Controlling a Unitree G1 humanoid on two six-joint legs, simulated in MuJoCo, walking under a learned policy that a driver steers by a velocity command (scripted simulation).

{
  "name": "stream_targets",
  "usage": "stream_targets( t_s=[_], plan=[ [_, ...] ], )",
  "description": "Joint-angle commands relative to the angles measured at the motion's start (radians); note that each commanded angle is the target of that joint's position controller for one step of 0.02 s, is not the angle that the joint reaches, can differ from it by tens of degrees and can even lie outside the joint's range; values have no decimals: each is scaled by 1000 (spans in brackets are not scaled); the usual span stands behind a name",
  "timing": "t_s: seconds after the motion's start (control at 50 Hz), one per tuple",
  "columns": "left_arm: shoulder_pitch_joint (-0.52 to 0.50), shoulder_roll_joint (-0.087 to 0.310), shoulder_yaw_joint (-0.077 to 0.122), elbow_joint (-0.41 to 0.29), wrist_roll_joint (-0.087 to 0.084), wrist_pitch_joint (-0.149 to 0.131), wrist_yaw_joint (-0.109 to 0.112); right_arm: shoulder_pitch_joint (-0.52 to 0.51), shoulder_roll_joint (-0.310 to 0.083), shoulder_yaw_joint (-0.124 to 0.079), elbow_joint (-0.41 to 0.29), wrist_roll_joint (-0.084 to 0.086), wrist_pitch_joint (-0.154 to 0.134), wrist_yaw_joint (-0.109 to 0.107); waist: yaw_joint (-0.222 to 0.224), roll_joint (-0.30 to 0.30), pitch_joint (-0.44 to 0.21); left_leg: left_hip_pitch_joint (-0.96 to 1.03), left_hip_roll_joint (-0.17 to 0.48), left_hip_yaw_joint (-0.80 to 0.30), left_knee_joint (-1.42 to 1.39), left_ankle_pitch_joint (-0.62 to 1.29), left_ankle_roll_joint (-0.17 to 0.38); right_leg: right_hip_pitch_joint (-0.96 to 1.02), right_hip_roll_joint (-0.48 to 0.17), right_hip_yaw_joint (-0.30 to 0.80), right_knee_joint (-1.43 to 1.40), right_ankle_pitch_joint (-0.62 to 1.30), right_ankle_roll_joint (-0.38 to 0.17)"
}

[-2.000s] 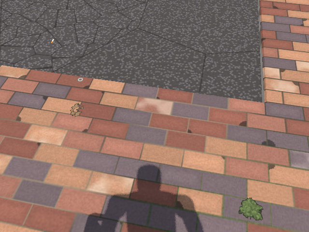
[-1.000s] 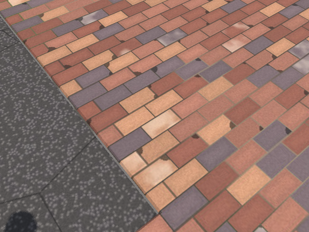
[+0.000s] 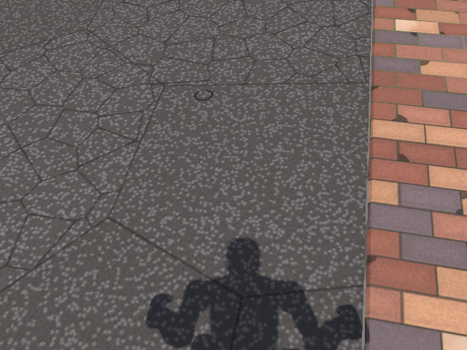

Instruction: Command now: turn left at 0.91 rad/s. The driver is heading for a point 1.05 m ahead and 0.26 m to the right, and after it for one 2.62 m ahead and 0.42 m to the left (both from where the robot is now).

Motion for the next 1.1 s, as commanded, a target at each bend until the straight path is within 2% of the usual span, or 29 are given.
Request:
stream_targets(
  t_s=[0.02, 0.06, 0.14, 0.18, 0.2, 0.22, 0.24, 0.26, 0.28, 0.3, 0.32, 0.34, 0.4, 0.48, 0.56, 0.62, 0.66, 0.7, 0.72, 0.74, 0.76, 0.78, 0.8, 0.82, 0.84, 0.86, 0.92, 1.04, 1.1],
  plan=[
    [28, 202, 56, -45, 0, -1, -2, -89, -41, -2, -118, -7, -23, 1, 59, -195, -119, -99, 49, 38, -97, -13, -16, 225, -272, 162, -122, 229, -213],
    [12, 219, 62, -41, -6, 1, -18, -83, -17, 8, -116, -18, -26, 3, 49, -196, -136, 9, 41, 63, -200, -36, 1, 177, -273, 116, -114, 252, -215],
    [8, 234, 66, -22, -36, -2, -45, -50, -23, 6, -94, -19, -21, 10, 26, -229, -153, 164, 1, 103, -415, -38, 46, 153, -297, 91, -64, 317, -207],
    [-4, 228, 62, -7, -60, -4, -46, 19, -14, 3, -60, -20, -21, 19, -21, -223, -159, 298, -23, 119, -666, 101, 100, 126, -286, 69, 14, 312, -159],
    [40, 196, 52, 18, -67, -8, -46, 61, -36, -7, -38, -20, -22, 18, -32, -185, -166, 430, -37, 106, -789, 212, 136, 51, -257, 34, 83, 247, -99],
    [82, 133, 32, 23, -34, -14, -54, 84, -105, -25, -37, -17, -25, 10, -11, 10, -189, 611, 106, -95, -807, 470, 185, -136, -175, -56, 278, -28, 0],
    [66, 96, 14, -27, 10, -22, -59, 45, -200, -35, -68, -37, -31, 3, 8, 274, -184, 651, 353, -373, -771, 732, 368, -407, -52, -75, 488, -475, 83],
    [-5, 162, 35, -25, -9, -20, -44, 57, -124, -16, -64, -70, -53, 8, -73, 152, -233, 539, 377, -343, -808, 648, 449, -377, -71, 60, 633, -482, 93],
    [7, 167, 38, -7, -35, -11, -41, 0, -60, 9, -43, -77, -72, 11, -37, 114, -194, 480, 302, -232, -826, 545, 398, -341, -84, 90, 659, -414, 83],
    [62, 143, 35, 33, -39, 0, -36, -63, -15, 21, -26, -68, -84, 12, -1, 103, -174, 449, 235, -141, -833, 456, 335, -309, -90, 98, 636, -339, 84],
    [99, 148, 38, 65, -32, 11, -31, -96, 14, 31, -13, -59, -96, 10, 9, 115, -155, 423, 211, -82, -834, 479, 306, -278, -82, 108, 642, -268, 95],
    [128, 159, 44, 80, -33, 19, -30, -115, 22, 36, 1, -61, -102, 4, 21, 120, -138, 379, 195, -29, -837, 534, 298, -231, -61, 126, 665, -220, 105],
    [102, 191, 56, 43, -52, 24, -26, -123, -23, 18, 12, -64, -93, -21, 5, 100, -96, 420, 225, 2, -855, 496, 317, -299, -40, 104, 692, -190, 122],
    [71, 145, 42, -13, -49, 38, -36, -101, -25, 8, 36, -58, -74, -40, -25, 66, -76, 495, 288, -6, -867, 402, 343, -360, -86, 91, 620, -208, 134],
    [73, 120, 35, -60, -43, 47, -56, -123, -48, -10, 46, -54, -71, -30, -23, 53, -87, 491, 312, 51, -849, 485, 355, -299, -103, 45, 530, -237, 115],
    [84, 122, 40, -91, -47, 57, -71, -139, -69, -24, 50, -40, -73, -15, -14, 60, -110, 502, 327, 103, -806, 592, 340, -236, -90, 1, 446, -243, 85],
    [87, 127, 46, -112, -52, 69, -82, -147, -82, -33, 53, -25, -76, -5, -6, 71, -126, 517, 339, 133, -761, 620, 310, -191, -79, -20, 365, -228, 57],
    [134, 132, 59, -115, -55, 78, -88, -161, -81, -38, 63, -6, -76, 2, 34, 61, -146, 481, 320, 199, -655, 589, 243, -70, -44, -51, 199, -118, 13],
    [191, 165, 77, -102, -52, 75, -76, -124, -56, -35, 86, -2, -77, 7, 57, 0, -160, 405, 267, 249, -530, 497, 176, 56, -21, -13, 83, 22, -33],
    [260, 303, 120, -107, -51, 67, -53, -127, -21, -25, 68, -27, -82, 8, 72, -238, -163, 136, 144, 312, -230, 138, 78, 258, -186, 280, -6, 449, -133],
    [250, 397, 128, -132, -15, 42, -57, -223, 19, -7, -18, -61, -90, 0, 57, -416, -207, -157, -36, 175, 6, -360, 13, 329, -380, 667, -14, 649, -356],
    [244, 331, 113, -137, -8, 11, -71, -271, -34, -21, -7, -60, -89, -6, 105, -222, -251, -195, -19, 22, 113, -352, 20, 324, -380, 605, -50, 532, -374],
    [214, 308, 101, -128, -20, -9, -67, -280, -38, -22, -12, -37, -92, -10, 70, -178, -195, -203, -11, -8, 105, -252, 47, 275, -324, 526, -62, 432, -319],
    [149, 287, 97, -131, -43, -13, -55, -252, -43, -26, 8, -38, -93, -20, 28, -112, -151, -206, 8, -20, 48, -143, 54, 234, -263, 458, -57, 339, -257],
    [94, 256, 85, -143, -59, -7, -43, -231, -62, -32, 16, -49, -92, -30, 2, -121, -133, -195, 13, -26, 6, -74, 53, 202, -240, 429, -55, 341, -225],
    [68, 245, 77, -156, -56, -1, -32, -212, -56, -33, 27, -52, -92, -30, -14, -146, -145, -139, -4, -24, 11, -23, 45, 159, -210, 403, -49, 391, -213],
    [83, 249, 76, -159, -46, 5, -16, -180, -21, -20, 45, -44, -96, -24, -16, -140, -183, -90, -51, -25, -66, 52, 21, 155, -166, 390, -26, 437, -202],
    [71, 268, 83, -184, -47, 23, -7, -218, -16, -10, 43, -35, -107, -17, 0, -189, -167, -33, -107, -59, -276, 87, 1, 113, -123, 512, 11, 287, -182],
    [42, 260, 80, -208, -39, 27, -7, -220, -27, -10, 46, -35, -122, -3, 3, -207, -177, 14, -116, -86, -305, 77, 16, 95, -124, 589, 60, 357, -183]
  ],
)
Keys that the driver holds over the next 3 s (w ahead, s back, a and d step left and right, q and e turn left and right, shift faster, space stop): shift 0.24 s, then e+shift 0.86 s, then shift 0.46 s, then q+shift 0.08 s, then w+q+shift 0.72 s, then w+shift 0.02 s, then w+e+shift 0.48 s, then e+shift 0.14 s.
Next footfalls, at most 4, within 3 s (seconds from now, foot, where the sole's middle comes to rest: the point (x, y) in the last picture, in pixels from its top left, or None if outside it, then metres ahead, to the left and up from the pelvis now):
0.22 left None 0.02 0.16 -0.78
0.72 right None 0.01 -0.08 -0.78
1.26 left None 0.15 0.09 -0.78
1.62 right None -0.04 -0.09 -0.78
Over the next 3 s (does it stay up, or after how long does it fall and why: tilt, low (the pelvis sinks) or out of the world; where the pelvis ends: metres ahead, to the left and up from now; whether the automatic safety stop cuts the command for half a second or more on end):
stays up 1.06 0.07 -0.08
